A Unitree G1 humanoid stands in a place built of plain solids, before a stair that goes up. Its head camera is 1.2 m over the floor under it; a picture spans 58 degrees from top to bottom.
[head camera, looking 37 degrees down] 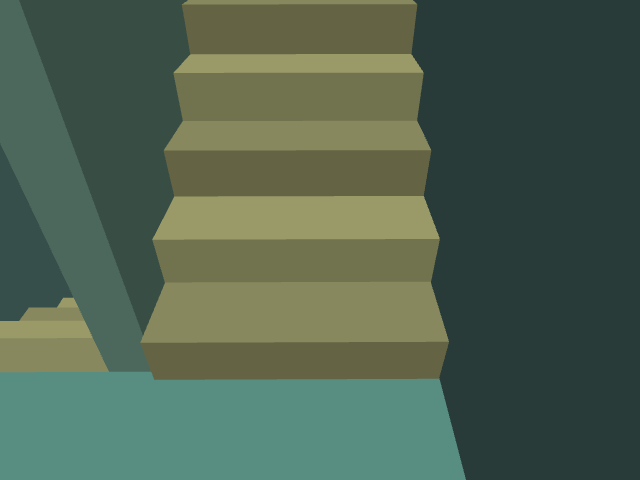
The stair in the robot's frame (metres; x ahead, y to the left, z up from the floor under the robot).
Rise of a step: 0.18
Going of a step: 0.27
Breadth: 0.92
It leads straight ahead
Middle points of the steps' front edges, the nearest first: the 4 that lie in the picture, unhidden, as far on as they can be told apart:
0.84 0.08 0.18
1.11 0.08 0.37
1.37 0.08 0.55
1.64 0.08 0.74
